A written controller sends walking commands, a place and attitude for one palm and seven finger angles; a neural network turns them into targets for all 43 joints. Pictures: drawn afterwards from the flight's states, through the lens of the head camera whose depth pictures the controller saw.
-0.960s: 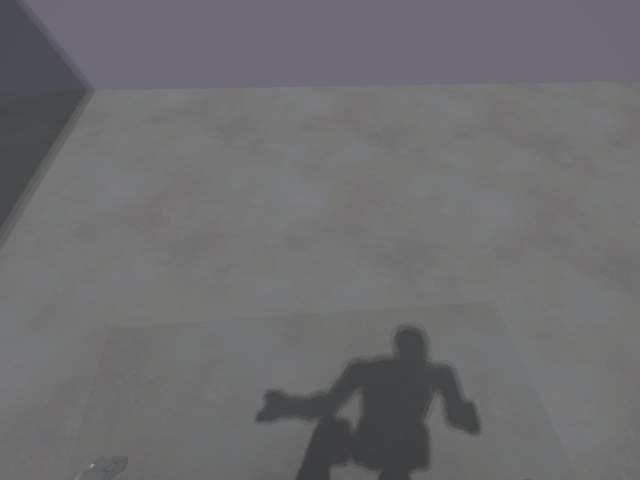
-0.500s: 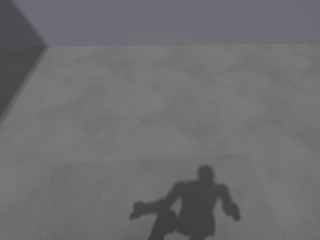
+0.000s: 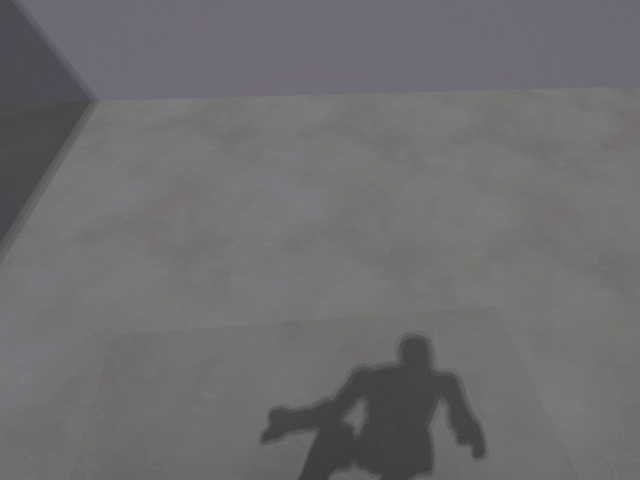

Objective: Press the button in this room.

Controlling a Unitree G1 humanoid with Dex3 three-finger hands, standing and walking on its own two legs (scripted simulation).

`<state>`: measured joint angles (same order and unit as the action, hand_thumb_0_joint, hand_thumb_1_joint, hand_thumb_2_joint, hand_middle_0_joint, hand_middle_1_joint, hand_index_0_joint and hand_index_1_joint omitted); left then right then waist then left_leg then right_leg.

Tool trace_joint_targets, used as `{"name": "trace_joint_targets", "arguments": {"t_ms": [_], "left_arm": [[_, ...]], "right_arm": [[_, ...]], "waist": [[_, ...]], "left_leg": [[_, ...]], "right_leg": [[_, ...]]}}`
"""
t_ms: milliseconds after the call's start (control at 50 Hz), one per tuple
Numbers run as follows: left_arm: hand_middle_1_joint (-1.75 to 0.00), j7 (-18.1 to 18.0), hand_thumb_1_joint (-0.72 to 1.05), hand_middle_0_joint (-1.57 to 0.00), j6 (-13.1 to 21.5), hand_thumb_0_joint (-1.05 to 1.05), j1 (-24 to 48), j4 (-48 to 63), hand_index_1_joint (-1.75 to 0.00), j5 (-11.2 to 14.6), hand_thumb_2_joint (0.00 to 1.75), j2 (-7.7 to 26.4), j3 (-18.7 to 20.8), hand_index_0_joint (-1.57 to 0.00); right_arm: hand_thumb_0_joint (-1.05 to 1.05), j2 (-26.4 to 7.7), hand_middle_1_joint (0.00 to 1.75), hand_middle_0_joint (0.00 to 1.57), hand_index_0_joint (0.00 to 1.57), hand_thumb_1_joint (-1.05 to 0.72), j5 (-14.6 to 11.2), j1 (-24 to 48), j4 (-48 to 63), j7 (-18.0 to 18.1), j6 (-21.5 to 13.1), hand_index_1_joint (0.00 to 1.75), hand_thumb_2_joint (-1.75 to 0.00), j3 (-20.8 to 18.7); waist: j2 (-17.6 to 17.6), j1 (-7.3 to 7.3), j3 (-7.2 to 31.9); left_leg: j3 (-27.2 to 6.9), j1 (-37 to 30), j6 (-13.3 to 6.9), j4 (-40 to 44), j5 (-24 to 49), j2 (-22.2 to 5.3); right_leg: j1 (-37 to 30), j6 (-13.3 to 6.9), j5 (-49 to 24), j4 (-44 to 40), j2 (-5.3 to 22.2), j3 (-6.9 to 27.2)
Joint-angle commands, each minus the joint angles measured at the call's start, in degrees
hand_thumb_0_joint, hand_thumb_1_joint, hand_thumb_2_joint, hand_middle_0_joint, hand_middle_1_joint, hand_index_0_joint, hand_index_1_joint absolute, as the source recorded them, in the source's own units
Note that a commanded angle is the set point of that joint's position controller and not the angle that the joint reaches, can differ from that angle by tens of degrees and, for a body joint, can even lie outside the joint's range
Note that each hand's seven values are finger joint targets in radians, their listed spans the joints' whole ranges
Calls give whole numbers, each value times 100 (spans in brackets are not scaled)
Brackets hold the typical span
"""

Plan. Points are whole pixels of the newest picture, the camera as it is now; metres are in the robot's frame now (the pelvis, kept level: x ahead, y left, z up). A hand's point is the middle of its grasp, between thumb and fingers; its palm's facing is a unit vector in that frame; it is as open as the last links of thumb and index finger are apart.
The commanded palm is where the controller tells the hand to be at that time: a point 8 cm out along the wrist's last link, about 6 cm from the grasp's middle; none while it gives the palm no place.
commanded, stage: turn or walk to find it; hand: left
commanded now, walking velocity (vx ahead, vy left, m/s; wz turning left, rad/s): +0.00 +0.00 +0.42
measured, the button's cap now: out of the picture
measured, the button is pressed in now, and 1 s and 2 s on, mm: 0 0 0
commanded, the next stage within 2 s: none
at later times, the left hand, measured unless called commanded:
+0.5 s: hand out of the picture +0.03 +0.23 -0.18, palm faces +0.12 -0.96 -0.24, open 7.4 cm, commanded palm none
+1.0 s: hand out of the picture -0.08 +0.18 -0.17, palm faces +0.39 -0.89 -0.25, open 7.4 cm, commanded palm none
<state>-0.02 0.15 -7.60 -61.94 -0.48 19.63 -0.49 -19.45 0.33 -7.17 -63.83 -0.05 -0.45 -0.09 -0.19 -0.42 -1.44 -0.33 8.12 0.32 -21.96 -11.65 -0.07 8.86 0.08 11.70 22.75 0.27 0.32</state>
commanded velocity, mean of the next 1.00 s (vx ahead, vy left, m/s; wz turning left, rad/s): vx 0.00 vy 0.00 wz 0.42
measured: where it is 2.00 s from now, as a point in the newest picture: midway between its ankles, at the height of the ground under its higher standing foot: outside the picture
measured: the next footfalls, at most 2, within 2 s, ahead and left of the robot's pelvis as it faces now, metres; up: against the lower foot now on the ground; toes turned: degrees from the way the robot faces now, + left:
right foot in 0.68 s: +0.00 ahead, -0.12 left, +0.00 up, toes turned +13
left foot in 1.10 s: -0.09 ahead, +0.11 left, +0.00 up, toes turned +29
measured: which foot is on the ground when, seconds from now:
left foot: down 0.00-0.68, up 0.70-1.00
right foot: down 0.00-0.32, up 0.34-0.66, down 0.68-1.00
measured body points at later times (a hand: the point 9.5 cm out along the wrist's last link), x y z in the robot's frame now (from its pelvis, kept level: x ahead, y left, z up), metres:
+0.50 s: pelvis -0.02 +0.02 -0.01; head +0.01 +0.04 +0.44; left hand +0.02 +0.28 -0.16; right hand +0.03 -0.22 -0.15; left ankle +0.00 +0.12 -0.74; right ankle -0.04 -0.12 -0.69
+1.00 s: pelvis -0.05 -0.02 -0.01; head -0.03 -0.02 +0.44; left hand -0.10 +0.22 -0.15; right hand +0.10 -0.25 -0.15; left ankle -0.12 +0.11 -0.69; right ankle -0.04 -0.13 -0.74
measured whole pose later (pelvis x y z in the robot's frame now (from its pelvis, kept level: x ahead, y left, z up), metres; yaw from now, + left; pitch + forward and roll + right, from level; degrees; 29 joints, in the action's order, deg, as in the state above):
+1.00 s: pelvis -0.05 -0.02 -0.01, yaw +23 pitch -1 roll +1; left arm -1.7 -0.7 -15.4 -53.1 -1.6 11.1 1.4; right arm -14.7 0.6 -11.6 -56.2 -0.6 4.8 -4.7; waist -0.8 -0.3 -3.3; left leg 0.6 23.9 3.7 -53.9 -23.9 -1.4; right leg 10.2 -0.3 18.8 29.8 5.0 -8.4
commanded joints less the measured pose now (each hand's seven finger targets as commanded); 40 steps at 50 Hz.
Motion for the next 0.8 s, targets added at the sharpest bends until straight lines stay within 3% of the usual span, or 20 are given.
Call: {"name": "trace_joint_targets", "arguments": {"t_ms": [0, 80, 200, 260, 280, 300, 320, 340, 380, 420, 540, 580, 620, 640, 660, 680, 700, 720, 740, 780], "left_arm": [[-30, -75, 90, -20, 68, 0, 188, 396, -30, -13, 90, 1050, 258, -20], [-30, -137, 90, -20, -75, 0, -145, 455, -30, -16, 90, 639, 213, -20], [-30, -183, 90, -20, -141, 0, -182, 825, -30, -52, 90, 774, 331, -20], [-30, -206, 90, -20, -159, 0, -58, 1020, -30, -68, 90, 674, 354, -20], [-30, -196, 90, -20, -184, 0, -32, 1092, -30, -64, 90, 543, 351, -20], [-30, -191, 90, -20, -203, 0, 27, 1164, -30, -38, 90, 323, 335, -20], [-30, -199, 90, -20, -190, 0, 87, 1247, -30, -36, 90, 223, 316, -20], [-30, -219, 90, -20, -195, 0, 15, 1242, -30, -50, 90, 225, 346, -20], [-30, -201, 90, -20, -188, 0, -103, 1181, -30, -46, 90, 173, 386, -20], [-30, -164, 90, -20, -169, 0, -165, 1151, -30, -31, 90, 31, 370, -20], [-30, -177, 90, -20, -169, 0, -247, 1259, -30, 31, 90, -262, 373, -20], [-30, -186, 90, -20, -163, 0, -530, 1207, -30, 45, 90, -245, 394, -20], [-30, -210, 90, -20, -110, 0, -901, 1132, -30, 27, 90, -81, 457, -20], [-30, -243, 90, -20, -75, 0, -1035, 1119, -30, -29, 90, 248, 542, -20], [-30, -268, 90, -20, -49, 0, -974, 1202, -30, -125, 90, 750, 639, -20], [-30, -279, 90, -20, -61, 0, -730, 1339, -30, -72, 90, 663, 566, -20], [-30, -293, 90, -20, -15, 0, -333, 1430, -30, -81, 90, 430, 553, -20], [-30, -294, 90, -20, -18, 0, -155, 1460, -30, -72, 90, 315, 538, -20], [-30, -258, 90, -20, 2, 0, -58, 1463, -30, -67, 90, 227, 462, -20], [-30, -222, 90, -20, 43, 0, -265, 1423, -30, -69, 90, 113, 426, -20]], "right_arm": [[0, -1013, 30, 20, 20, -90, 37, 290, 424, 45, -84, 30, -90, -199], [0, -461, 30, 20, 20, -90, 56, -14, 510, 23, 61, 30, -90, -122], [0, -351, 30, 20, 20, -90, 41, -351, 748, 13, 187, 30, -90, -242], [0, -312, 30, 20, 20, -90, 39, -591, 818, -4, 190, 30, -90, -305], [0, -387, 30, 20, 20, -90, 63, -667, 856, -18, 174, 30, -90, -325], [0, -592, 30, 20, 20, -90, 107, -752, 904, -12, 150, 30, -90, -372], [0, -742, 30, 20, 20, -90, 99, -832, 929, 19, 118, 30, -90, -433], [0, -728, 30, 20, 20, -90, 80, -883, 929, 77, 104, 30, -90, -452], [0, -589, 30, 20, 20, -90, 65, -797, 1009, 134, 96, 30, -90, -464], [0, -517, 30, 20, 20, -90, 76, -726, 1068, 155, 102, 30, -90, -474], [0, -465, 30, 20, 20, -90, 116, -941, 1091, 150, 189, 30, -90, -581], [0, -454, 30, 20, 20, -90, 111, -862, 1153, 118, 218, 30, -90, -617], [0, -350, 30, 20, 20, -90, 62, -707, 1229, 70, 248, 30, -90, -624], [0, -84, 30, 20, 20, -90, 19, -722, 1284, 35, 264, 30, -90, -606], [0, 248, 30, 20, 20, -90, 33, -670, 1459, 42, 255, 30, -90, -560], [0, -88, 30, 20, 20, -90, 119, -414, 1471, 41, 254, 30, -90, -640], [0, -55, 30, 20, 20, -90, 122, -534, 1395, -2, 301, 30, -90, -646], [0, 18, 30, 20, 20, -90, 98, -601, 1308, -27, 347, 30, -90, -655], [0, 39, 30, 20, 20, -90, 92, -708, 1174, -56, 366, 30, -90, -637], [0, 110, 30, 20, 20, -90, 79, -781, 1116, -79, 369, 30, -90, -600]], "waist": [[6, 59, 66], [-226, 78, 122], [-708, 18, 289], [-493, -106, 282], [85, -140, 268], [956, -200, 115], [1508, -205, 20], [1407, -185, 129], [1103, -88, 349], [863, -67, 506], [885, -149, 635], [926, -47, 702], [666, 134, 707], [-34, 185, 664], [-1686, 247, 293], [-1165, 261, 44], [-1040, 10, -122], [-1005, -80, -242], [-808, -180, -343], [-807, -166, -334]], "left_leg": [[-606, 327, -192, 224, 455, -582], [-511, 729, -91, -249, 503, -443], [-279, 921, -41, -1354, 109, -197], [-421, 690, -95, -1094, 292, -319], [-935, 663, -234, -702, 619, -522], [-2049, 843, -571, 30, 828, -1042], [-2938, 742, -1027, 591, 1288, -1533], [-3128, 551, -1249, 629, 1576, -1594], [-2753, 272, -1244, 381, 1660, -1386], [-2378, 83, -1153, 203, 1769, -1139], [-2681, 60, -1104, 173, 1677, -973], [-2621, 277, -929, 95, 1467, -776], [-2317, 1060, -540, -176, 701, -408], [-1778, 2047, -209, -888, -343, -28], [-555, 3124, 193, -2426, -1643, 677], [-653, 2814, 133, -3406, -1900, 347], [-767, 2673, 114, -3880, -1516, 206], [-600, 2500, 121, -4223, -1388, 161], [-464, 2454, 171, -4530, -1048, 95], [-211, 2497, 257, -4718, -764, 81]], "right_leg": [[105, -127, -126, -326, 712, 541], [120, -91, -129, -185, 919, 570], [414, -487, -299, -113, 1539, 687], [789, -395, -261, 394, 1442, 324], [991, -173, 132, 889, 1047, -29], [1166, 133, 814, 1795, 356, -476], [1527, 222, 1876, 2753, 33, -388], [1716, 185, 2093, 3393, 119, 14], [1918, 192, 1835, 3746, 219, 202], [1885, 248, 1649, 3559, 179, 109], [1204, 266, 1599, 2051, -65, 30], [689, 243, 1202, 1238, -172, -55], [-415, 210, 264, -90, -77, -104], [-1202, -23, 476, -532, 760, 555], [-1124, -608, 763, -1008, 2328, 2270], [24, -870, 276, -976, 2648, 2122], [393, -825, 163, -1000, 2258, 1594], [652, -776, -40, -910, 2043, 1419], [638, -724, -445, -731, 1722, 901], [429, -667, -1044, -531, 1504, 365]]}}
